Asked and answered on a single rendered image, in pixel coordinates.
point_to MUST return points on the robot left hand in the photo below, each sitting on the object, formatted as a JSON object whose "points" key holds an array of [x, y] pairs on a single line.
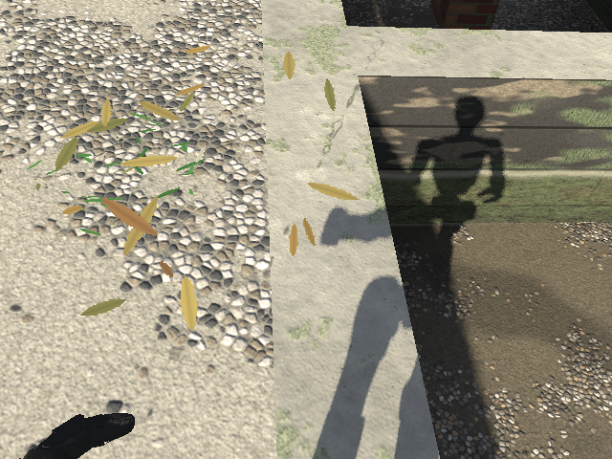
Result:
{"points": [[78, 435]]}

